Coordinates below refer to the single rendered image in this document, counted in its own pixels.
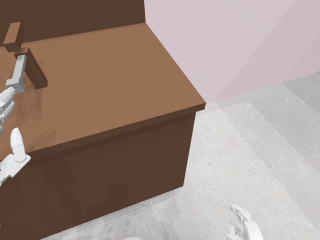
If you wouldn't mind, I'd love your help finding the robot left hand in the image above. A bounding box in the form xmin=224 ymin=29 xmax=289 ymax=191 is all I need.
xmin=0 ymin=87 xmax=31 ymax=187

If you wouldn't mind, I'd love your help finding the tap lever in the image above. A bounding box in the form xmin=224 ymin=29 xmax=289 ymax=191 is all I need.
xmin=5 ymin=54 xmax=27 ymax=94

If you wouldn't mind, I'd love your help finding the robot right hand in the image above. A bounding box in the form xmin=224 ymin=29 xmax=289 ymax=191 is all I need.
xmin=227 ymin=203 xmax=265 ymax=240

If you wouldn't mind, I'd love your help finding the counter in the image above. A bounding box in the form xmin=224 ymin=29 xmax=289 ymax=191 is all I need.
xmin=0 ymin=0 xmax=206 ymax=240

